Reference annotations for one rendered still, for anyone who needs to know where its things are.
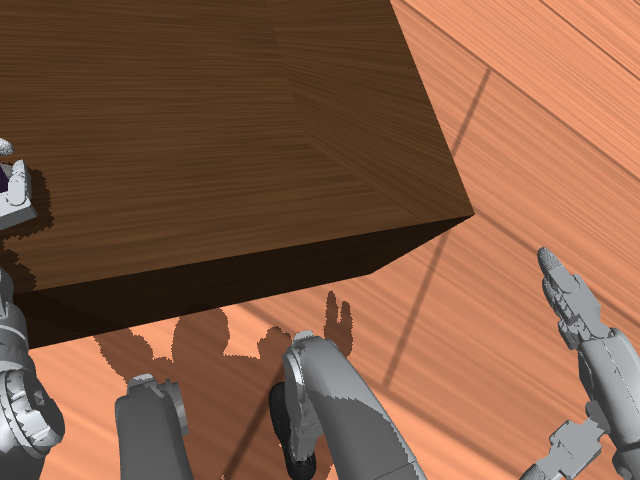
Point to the can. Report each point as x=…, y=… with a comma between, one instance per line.
x=3, y=181

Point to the right robot foot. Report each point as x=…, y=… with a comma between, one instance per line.
x=297, y=470

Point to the left robot arm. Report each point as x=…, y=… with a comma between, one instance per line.
x=30, y=421

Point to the right robot arm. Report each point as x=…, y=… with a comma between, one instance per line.
x=626, y=461

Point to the left robot hand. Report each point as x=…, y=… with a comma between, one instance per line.
x=15, y=205

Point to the right robot hand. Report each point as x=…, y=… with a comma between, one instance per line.
x=609, y=370

